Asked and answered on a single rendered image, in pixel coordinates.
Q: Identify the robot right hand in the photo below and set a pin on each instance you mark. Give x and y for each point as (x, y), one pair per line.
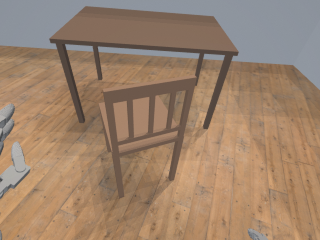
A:
(256, 235)

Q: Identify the chair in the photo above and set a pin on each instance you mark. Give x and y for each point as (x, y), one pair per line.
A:
(134, 119)

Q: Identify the robot left hand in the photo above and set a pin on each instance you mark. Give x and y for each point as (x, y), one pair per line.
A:
(15, 173)

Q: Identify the table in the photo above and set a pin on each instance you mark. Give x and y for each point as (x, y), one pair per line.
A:
(144, 30)

